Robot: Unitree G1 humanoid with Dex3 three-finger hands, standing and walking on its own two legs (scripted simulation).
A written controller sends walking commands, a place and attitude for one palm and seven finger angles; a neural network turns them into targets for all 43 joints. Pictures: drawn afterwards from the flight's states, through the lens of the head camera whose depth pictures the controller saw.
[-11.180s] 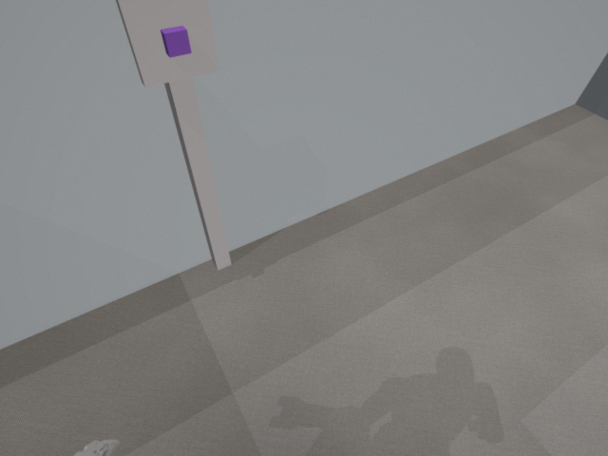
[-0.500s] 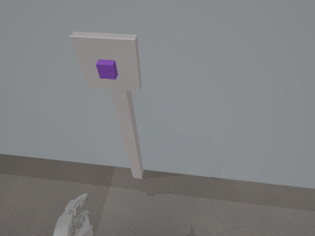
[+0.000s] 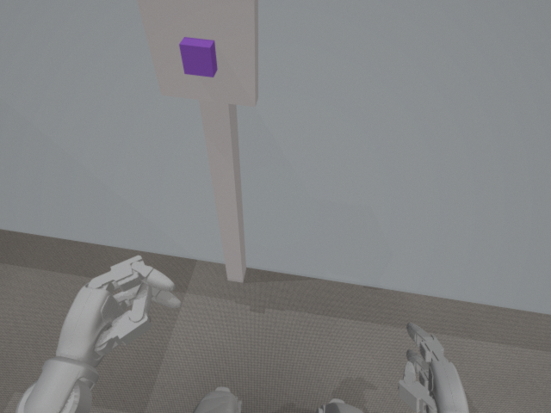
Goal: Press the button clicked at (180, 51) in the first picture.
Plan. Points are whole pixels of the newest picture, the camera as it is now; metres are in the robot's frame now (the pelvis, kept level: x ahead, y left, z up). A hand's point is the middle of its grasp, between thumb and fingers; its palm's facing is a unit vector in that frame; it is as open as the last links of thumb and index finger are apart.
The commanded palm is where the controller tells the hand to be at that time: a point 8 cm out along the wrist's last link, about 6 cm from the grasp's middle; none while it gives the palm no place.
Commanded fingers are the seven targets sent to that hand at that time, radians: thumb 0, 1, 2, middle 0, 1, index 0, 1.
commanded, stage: raise the hand and make a fist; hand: left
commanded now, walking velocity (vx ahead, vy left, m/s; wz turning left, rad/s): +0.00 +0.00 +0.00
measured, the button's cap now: (199, 56) +0.61 +0.18 +0.20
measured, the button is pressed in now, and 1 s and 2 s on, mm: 0 0 0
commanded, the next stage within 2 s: aim a knuckle at the button in 1.36 s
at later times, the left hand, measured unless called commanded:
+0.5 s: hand (114, 272) +0.25 +0.21 +0.12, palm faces -0.06 -1.00 -0.07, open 3.1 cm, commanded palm +0.22 +0.27 +0.14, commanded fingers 0.00 0.90 0.90 -1.30 -1.50 -1.30 -1.50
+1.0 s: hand (95, 216) +0.28 +0.22 +0.19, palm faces -0.05 -0.99 -0.10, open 3.1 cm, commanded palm +0.24 +0.27 +0.19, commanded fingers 0.00 0.90 0.90 -1.30 -1.50 -1.30 -1.50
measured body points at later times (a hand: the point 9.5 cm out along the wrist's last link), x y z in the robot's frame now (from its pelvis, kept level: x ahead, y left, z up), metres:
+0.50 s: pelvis +0.03 +0.03 +0.03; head +0.04 +0.03 +0.48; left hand +0.25 +0.26 +0.13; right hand +0.21 -0.21 -0.02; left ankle +0.03 +0.13 -0.68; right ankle +0.03 -0.11 -0.68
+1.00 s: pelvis +0.04 +0.01 +0.05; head +0.02 -0.01 +0.50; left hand +0.27 +0.27 +0.20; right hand +0.22 -0.21 -0.01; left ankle +0.03 +0.13 -0.68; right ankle +0.03 -0.11 -0.68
